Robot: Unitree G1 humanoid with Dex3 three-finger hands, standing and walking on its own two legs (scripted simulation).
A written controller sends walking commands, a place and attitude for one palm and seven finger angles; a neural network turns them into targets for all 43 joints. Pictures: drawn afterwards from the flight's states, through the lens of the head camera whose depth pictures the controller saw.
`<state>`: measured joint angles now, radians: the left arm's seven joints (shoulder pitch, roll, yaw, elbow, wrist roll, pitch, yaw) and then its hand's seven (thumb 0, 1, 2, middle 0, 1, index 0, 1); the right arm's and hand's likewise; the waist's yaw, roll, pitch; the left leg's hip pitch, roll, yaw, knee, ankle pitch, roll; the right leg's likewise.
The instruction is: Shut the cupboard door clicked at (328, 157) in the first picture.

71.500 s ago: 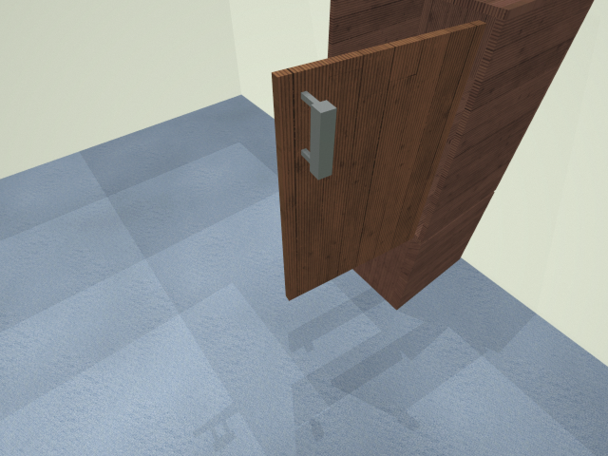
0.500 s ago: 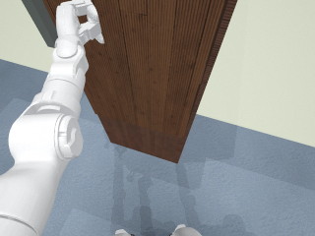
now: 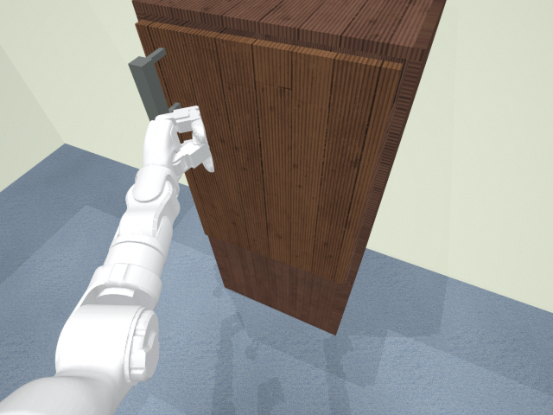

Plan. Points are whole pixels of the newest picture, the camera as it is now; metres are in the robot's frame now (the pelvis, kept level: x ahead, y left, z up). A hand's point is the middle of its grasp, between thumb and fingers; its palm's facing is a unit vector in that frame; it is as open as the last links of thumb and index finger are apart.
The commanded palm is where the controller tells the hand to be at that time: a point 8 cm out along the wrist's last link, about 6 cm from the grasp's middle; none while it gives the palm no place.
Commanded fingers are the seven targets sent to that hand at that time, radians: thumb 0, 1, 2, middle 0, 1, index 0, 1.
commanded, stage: pull the fist back off the door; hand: left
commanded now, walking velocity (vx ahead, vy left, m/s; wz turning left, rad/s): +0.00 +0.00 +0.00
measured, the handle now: (160, 88) +0.61 +0.20 +0.17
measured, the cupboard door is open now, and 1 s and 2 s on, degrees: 1 1 1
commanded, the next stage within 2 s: draw the hand back to the body in 0.12 s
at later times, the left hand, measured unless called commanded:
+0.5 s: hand (179, 165) +0.42 +0.13 +0.16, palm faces +0.01 -1.00 -0.01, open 3.1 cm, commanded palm +0.37 +0.18 +0.17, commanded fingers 0.00 0.90 0.90 -1.30 -1.50 -1.30 -1.50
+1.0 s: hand (88, 259) +0.27 +0.21 +0.16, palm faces +0.23 -0.95 -0.20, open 3.3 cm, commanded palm +0.24 +0.25 +0.18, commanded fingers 0.00 0.90 0.90 -0.78 -0.93 -0.78 -0.93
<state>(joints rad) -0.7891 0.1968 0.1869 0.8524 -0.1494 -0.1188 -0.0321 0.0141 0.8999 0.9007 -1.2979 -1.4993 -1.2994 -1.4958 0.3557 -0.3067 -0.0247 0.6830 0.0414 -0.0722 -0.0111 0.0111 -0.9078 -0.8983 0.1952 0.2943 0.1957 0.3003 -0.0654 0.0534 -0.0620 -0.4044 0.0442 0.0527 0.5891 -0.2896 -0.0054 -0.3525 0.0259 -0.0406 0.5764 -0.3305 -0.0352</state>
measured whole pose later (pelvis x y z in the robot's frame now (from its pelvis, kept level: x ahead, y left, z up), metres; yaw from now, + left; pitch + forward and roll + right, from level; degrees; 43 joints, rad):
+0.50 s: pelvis +0.00 +0.00 +0.00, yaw -1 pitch +4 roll +1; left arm -0.60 0.23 0.23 0.69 -0.16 -0.10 -0.08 0.01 0.90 0.90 -1.30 -1.50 -1.30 -1.50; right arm 0.38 -0.27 0.02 0.67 0.06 -0.04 -0.02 0.01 -0.90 -0.90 0.20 0.29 0.20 0.30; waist -0.05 0.06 -0.07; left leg -0.33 0.04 0.08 0.55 -0.28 0.00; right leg -0.31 0.02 -0.01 0.57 -0.33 -0.03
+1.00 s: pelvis -0.01 +0.01 +0.01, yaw +1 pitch -3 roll +0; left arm 0.02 0.26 0.11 -0.07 -0.09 -0.02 0.04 0.01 0.89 0.90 -1.03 -1.21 -1.04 -1.20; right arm 0.13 -0.23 0.06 0.58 0.03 -0.05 -0.06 0.01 -0.91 -0.90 0.20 0.29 0.20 0.30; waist 0.06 0.05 0.01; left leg -0.15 0.01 0.04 0.43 -0.22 0.01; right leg -0.09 0.00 -0.05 0.41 -0.26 -0.02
